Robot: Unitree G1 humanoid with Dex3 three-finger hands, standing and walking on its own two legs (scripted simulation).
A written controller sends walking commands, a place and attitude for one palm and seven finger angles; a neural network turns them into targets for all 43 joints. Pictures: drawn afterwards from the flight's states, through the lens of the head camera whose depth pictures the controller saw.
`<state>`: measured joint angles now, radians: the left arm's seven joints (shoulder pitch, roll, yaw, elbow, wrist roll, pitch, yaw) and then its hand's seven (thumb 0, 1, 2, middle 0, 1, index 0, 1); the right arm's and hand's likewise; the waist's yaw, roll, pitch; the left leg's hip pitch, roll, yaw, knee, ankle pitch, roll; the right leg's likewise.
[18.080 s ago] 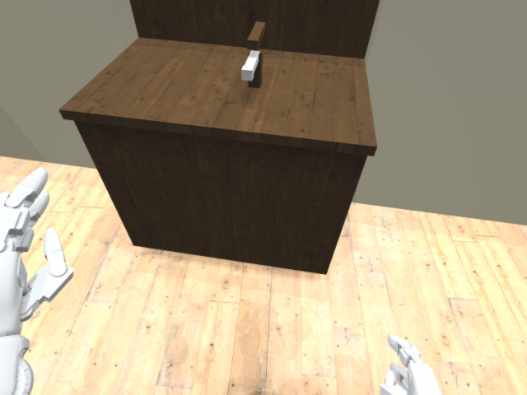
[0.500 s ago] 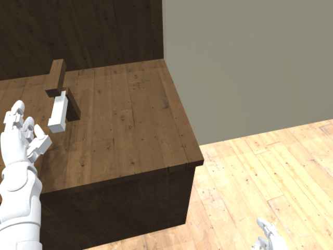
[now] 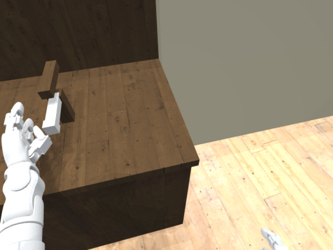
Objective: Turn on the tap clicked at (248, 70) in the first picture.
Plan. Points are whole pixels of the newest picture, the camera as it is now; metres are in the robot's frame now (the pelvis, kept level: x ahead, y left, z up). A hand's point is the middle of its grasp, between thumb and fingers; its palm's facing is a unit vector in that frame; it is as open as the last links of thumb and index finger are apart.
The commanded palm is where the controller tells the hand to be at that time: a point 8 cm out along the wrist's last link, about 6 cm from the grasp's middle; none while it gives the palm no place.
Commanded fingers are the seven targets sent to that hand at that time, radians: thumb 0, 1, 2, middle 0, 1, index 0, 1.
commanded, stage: push the lever round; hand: left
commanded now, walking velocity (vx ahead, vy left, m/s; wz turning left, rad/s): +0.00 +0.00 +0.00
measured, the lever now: (51, 126) +0.36 +0.31 +0.11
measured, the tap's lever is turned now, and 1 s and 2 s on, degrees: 1 25 51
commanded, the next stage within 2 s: none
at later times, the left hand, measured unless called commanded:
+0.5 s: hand (63, 136) +0.34 +0.27 +0.11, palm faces +0.59 -0.81 -0.06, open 7.6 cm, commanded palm +0.29 +0.29 +0.10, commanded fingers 0.00 0.90 0.90 -0.15 -0.15 -0.15 -0.15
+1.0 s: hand (74, 131) +0.36 +0.25 +0.10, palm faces +0.68 -0.73 -0.07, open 7.7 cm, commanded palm +0.31 +0.27 +0.10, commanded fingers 0.00 0.90 0.90 -0.15 -0.15 -0.15 -0.15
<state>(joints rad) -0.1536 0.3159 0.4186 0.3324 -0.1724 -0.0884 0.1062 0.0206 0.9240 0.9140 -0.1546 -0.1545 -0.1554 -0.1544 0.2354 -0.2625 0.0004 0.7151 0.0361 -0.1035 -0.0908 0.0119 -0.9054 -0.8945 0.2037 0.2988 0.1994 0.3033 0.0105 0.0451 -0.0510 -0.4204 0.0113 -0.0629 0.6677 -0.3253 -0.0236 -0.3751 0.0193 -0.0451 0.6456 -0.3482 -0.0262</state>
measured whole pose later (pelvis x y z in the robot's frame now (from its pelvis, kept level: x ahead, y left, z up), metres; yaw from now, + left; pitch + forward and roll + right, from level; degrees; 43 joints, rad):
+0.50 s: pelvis -0.01 +0.00 +0.00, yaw +1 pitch +4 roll -1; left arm -0.21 0.21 0.30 0.30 -0.10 -0.06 0.31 0.01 0.94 0.93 -0.15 -0.15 -0.15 -0.15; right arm 0.18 -0.24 0.01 0.71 0.02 -0.08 -0.08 0.01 -0.91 -0.89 0.20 0.30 0.20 0.30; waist 0.02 0.05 -0.05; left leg -0.43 0.00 -0.07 0.68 -0.32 -0.02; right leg -0.38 0.01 -0.05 0.66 -0.35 -0.02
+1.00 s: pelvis -0.01 +0.00 +0.00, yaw +1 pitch +4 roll -1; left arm -0.30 0.15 0.27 0.35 -0.04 -0.01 0.52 0.00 0.91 0.92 -0.15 -0.15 -0.15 -0.15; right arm 0.17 -0.24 0.00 0.73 0.00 0.00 -0.08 0.01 -0.91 -0.89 0.20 0.30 0.20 0.30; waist 0.01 0.04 -0.06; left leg -0.43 0.00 -0.07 0.68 -0.32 -0.02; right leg -0.38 0.01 -0.06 0.65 -0.35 -0.03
